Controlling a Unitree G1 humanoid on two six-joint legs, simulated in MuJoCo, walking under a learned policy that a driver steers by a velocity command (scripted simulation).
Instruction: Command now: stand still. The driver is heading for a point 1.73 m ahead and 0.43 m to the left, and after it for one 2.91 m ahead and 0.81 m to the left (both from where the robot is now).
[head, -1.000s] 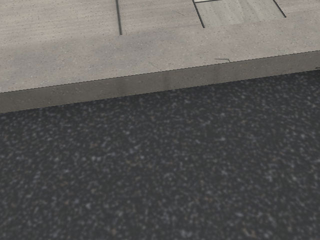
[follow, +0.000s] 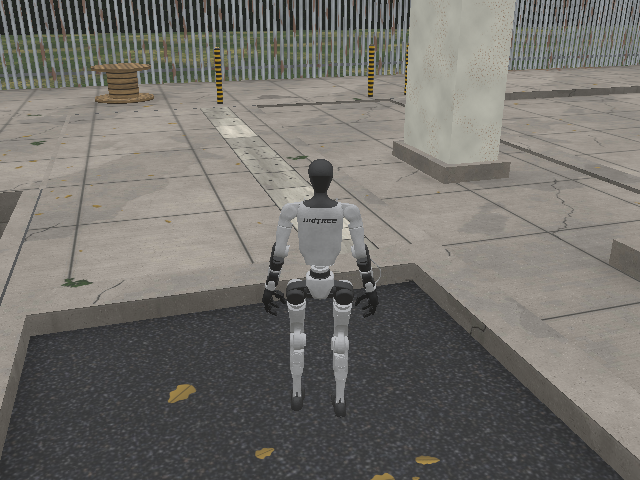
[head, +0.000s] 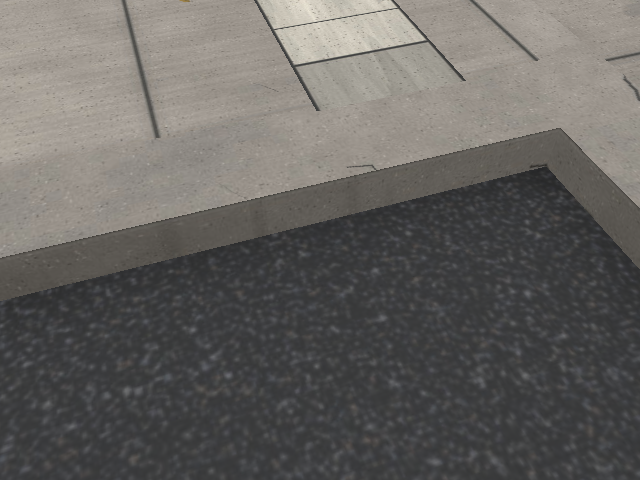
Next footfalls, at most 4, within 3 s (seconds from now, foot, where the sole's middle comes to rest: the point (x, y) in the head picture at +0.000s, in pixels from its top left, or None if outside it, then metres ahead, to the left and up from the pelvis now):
0.88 right None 0.45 -0.03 -0.78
1.42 left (277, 383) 0.76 0.13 -0.78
2.02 right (345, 338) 0.88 -0.04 -0.78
2.52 left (274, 398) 0.72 0.13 -0.78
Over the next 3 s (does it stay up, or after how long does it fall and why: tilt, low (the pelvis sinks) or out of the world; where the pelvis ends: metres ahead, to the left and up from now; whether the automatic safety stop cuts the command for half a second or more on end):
stays up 0.74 0.04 0.00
